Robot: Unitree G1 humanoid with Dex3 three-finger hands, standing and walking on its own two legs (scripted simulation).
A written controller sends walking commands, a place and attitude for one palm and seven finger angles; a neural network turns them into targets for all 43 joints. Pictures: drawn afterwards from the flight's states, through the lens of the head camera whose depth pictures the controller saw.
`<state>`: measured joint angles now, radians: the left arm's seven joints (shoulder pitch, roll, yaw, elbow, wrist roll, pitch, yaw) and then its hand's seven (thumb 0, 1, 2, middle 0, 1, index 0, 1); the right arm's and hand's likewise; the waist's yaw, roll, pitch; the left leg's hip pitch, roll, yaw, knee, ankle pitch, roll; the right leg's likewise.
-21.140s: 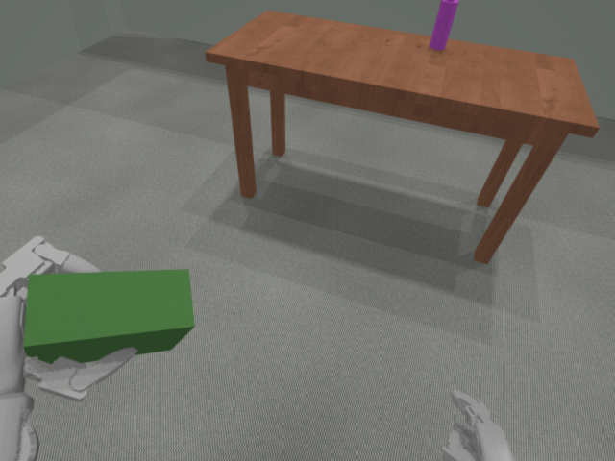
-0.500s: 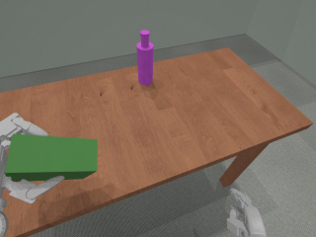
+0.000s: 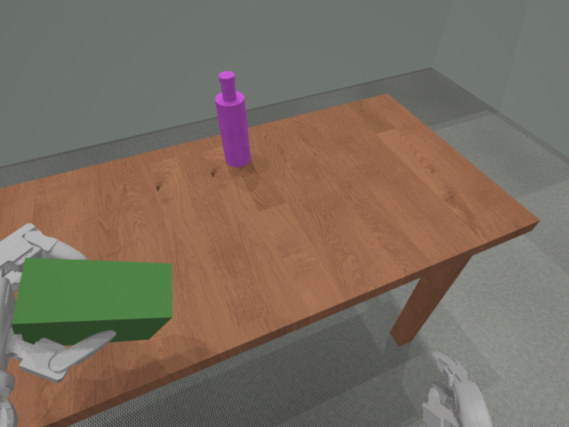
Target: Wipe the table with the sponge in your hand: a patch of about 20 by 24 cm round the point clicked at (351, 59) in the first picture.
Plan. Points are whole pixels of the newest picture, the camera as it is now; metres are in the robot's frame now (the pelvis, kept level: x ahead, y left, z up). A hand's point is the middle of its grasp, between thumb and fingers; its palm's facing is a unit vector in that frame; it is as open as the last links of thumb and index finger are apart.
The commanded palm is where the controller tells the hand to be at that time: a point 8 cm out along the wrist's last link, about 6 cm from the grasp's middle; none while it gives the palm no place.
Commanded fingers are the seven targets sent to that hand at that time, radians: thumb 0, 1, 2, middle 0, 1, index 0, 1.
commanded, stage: come to a stop and stand still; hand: left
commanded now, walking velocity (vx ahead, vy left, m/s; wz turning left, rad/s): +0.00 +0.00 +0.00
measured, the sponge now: (119, 304) +0.23 +0.20 +0.13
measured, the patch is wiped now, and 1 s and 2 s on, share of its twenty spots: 0.00 0.00 0.00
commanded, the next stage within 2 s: look again from close up in 1.22 s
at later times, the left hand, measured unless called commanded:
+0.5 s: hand (18, 343) +0.18 +0.28 +0.13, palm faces +0.24 -0.87 -0.44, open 10.3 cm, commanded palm +0.13 +0.32 +0.18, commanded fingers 0.00 0.10 1.30 -1.20 -1.60 -1.20 -1.60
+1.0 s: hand out of the picture +0.20 +0.37 +0.15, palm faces +0.34 -0.85 -0.40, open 10.3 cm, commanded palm +0.14 +0.40 +0.18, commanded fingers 0.00 0.10 1.30 -1.20 -1.60 -1.20 -1.60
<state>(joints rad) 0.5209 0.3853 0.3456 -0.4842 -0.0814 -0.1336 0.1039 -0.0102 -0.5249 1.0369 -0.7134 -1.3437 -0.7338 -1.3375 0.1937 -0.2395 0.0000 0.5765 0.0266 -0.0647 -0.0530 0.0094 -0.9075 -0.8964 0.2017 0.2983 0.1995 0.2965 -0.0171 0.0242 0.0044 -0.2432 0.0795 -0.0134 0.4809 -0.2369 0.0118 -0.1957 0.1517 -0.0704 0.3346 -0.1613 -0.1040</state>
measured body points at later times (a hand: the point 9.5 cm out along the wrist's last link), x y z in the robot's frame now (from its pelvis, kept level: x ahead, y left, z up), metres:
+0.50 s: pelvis -0.04 +0.05 +0.00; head +0.00 +0.06 +0.45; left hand +0.16 +0.32 +0.16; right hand +0.12 -0.18 -0.08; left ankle -0.02 +0.16 -0.74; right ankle +0.01 -0.01 -0.74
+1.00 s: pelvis -0.02 +0.13 +0.00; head +0.00 +0.16 +0.45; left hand +0.18 +0.42 +0.18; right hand +0.16 -0.08 -0.07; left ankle -0.02 +0.16 -0.74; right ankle -0.01 -0.01 -0.74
